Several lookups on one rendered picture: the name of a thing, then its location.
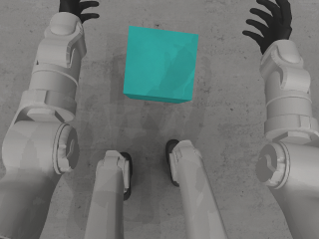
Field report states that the robot foot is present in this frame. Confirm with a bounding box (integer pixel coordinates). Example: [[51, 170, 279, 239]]
[[120, 151, 133, 201], [165, 139, 179, 187]]

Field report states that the right robot foot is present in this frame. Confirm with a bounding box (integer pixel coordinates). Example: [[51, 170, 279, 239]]
[[165, 139, 179, 187]]

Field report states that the right robot hand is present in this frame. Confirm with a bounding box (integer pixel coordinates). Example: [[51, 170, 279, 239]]
[[242, 0, 292, 55]]

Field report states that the left robot foot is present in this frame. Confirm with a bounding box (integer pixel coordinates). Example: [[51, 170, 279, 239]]
[[120, 151, 133, 201]]

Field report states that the robot left forearm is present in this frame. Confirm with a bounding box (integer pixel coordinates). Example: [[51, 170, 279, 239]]
[[1, 12, 87, 167]]

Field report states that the robot left upper arm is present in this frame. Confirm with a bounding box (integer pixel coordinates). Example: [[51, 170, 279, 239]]
[[0, 120, 80, 239]]

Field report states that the left robot hand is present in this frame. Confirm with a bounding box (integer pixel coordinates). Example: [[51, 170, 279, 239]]
[[59, 0, 100, 24]]

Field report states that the robot right upper arm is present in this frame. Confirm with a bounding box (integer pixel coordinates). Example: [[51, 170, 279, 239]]
[[255, 140, 319, 239]]

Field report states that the carton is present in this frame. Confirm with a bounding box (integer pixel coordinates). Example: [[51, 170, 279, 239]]
[[123, 26, 198, 104]]

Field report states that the robot right forearm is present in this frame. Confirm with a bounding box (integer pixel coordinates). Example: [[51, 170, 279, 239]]
[[259, 39, 319, 147]]

